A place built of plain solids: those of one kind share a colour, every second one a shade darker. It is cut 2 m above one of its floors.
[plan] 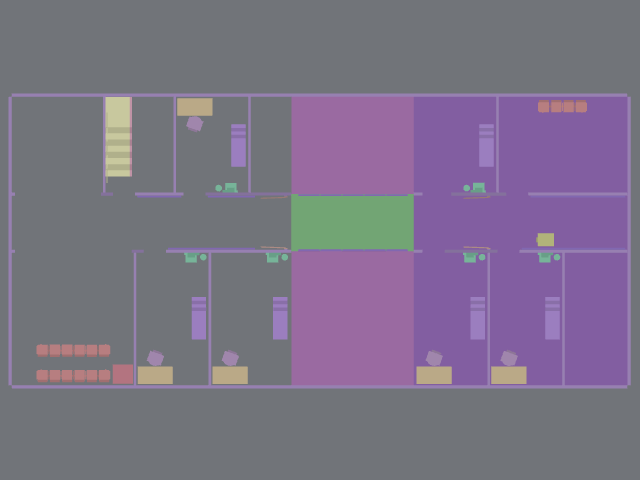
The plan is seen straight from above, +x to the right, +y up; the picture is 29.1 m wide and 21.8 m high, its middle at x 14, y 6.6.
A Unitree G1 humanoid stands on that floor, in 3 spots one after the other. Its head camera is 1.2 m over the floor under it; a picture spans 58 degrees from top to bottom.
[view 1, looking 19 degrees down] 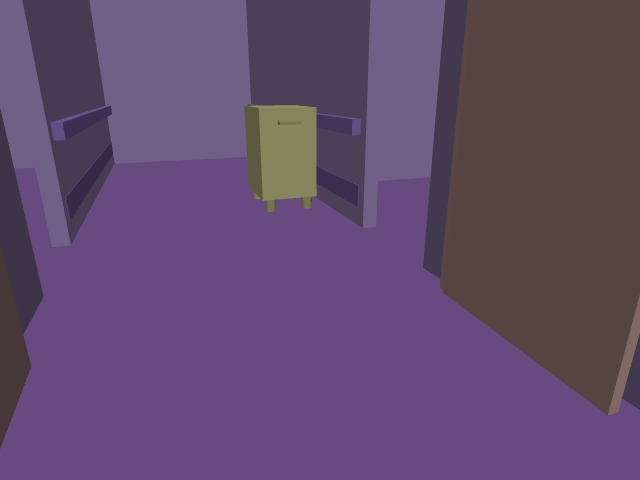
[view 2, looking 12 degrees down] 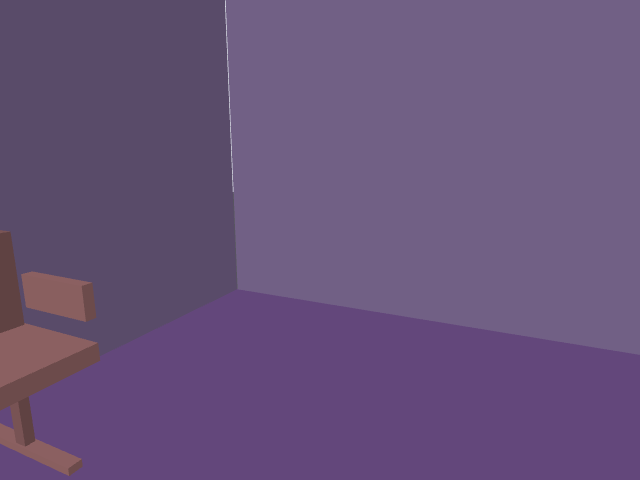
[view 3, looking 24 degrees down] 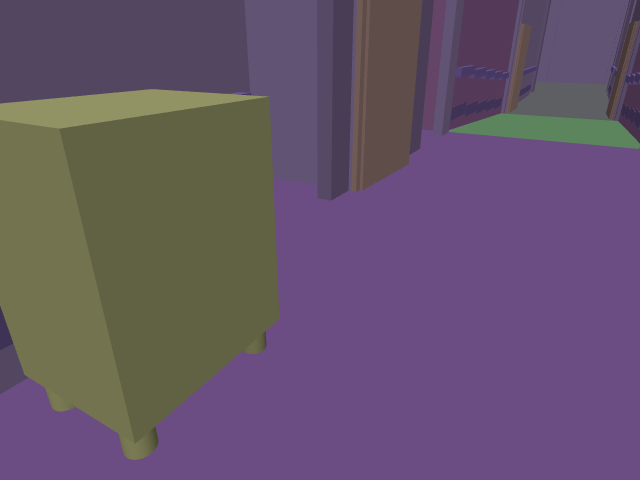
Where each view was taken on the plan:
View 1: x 19.61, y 7.84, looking -20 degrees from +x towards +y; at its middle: wing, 3.69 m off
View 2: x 25.01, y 10.93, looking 25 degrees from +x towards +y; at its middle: wall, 3.33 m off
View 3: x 25.16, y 7.84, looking -150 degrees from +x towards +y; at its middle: wing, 2.95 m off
